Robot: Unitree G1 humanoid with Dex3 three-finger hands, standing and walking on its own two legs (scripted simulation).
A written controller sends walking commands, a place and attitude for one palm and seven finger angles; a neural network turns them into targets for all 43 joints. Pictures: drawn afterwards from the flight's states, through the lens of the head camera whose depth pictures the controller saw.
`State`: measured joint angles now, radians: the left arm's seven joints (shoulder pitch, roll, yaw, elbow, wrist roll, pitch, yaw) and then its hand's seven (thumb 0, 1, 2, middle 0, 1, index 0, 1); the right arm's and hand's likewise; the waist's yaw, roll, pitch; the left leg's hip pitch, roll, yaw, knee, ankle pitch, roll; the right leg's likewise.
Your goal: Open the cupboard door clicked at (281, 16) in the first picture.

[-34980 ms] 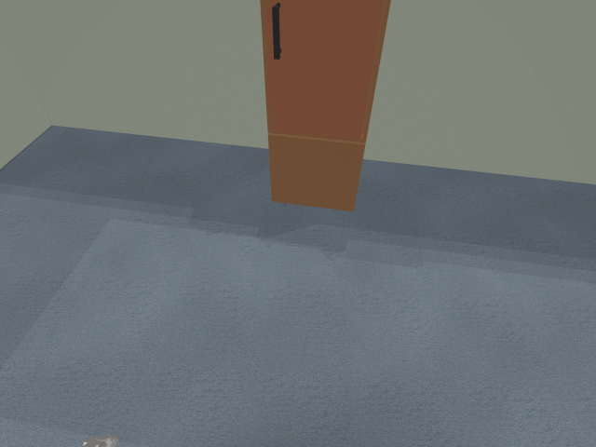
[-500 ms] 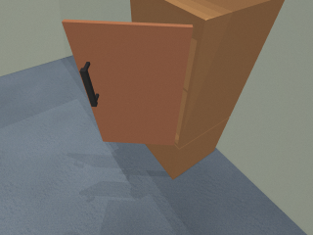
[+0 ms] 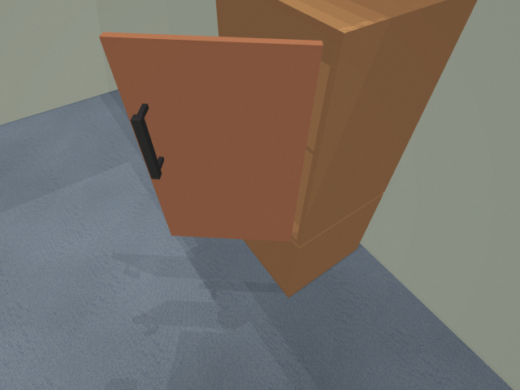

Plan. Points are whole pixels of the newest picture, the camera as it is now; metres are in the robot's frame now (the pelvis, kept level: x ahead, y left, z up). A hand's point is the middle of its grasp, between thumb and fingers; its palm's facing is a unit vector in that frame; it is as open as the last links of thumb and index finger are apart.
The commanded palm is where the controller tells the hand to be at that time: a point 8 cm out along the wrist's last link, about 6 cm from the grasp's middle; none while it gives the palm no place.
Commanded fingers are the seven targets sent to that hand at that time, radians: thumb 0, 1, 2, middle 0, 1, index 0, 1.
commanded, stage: look again from close up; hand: left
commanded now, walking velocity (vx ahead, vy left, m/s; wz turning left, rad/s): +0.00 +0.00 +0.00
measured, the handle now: (150, 143) +0.55 +0.27 +0.05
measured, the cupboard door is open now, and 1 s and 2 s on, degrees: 52 52 52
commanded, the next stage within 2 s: shuffle to correct the standing spot in 1.46 s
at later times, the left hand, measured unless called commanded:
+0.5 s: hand out of the picture -0.01 +0.17 -0.18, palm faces +0.04 -0.98 -0.20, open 7.4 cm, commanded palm none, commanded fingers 0.00 0.90 0.90 -0.20 -0.30 -0.20 -0.30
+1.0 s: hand out of the picture -0.03 +0.17 -0.17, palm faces +0.06 -0.98 -0.19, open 7.4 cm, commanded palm none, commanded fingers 0.00 0.90 0.90 -0.20 -0.30 -0.20 -0.30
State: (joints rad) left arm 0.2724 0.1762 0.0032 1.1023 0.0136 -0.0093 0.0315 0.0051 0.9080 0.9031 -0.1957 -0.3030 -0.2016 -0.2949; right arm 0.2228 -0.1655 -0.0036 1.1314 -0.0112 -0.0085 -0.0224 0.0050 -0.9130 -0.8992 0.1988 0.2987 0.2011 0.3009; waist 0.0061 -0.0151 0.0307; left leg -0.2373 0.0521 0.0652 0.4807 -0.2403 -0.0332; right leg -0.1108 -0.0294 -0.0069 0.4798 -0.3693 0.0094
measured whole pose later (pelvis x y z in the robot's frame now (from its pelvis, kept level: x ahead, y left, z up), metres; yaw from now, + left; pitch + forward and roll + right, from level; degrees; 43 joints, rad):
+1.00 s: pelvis -0.01 +0.00 +0.00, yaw +1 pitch -1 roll +1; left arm 0.31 0.15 0.00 1.12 0.01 -0.01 0.03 0.00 0.91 0.90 -0.20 -0.30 -0.20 -0.29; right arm 0.24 -0.15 -0.01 1.15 -0.01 -0.01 -0.03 0.01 -0.92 -0.90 0.20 0.30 0.20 0.30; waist 0.01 -0.02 0.03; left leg -0.23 0.05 0.05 0.45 -0.21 -0.04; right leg -0.09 -0.02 -0.03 0.44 -0.34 0.00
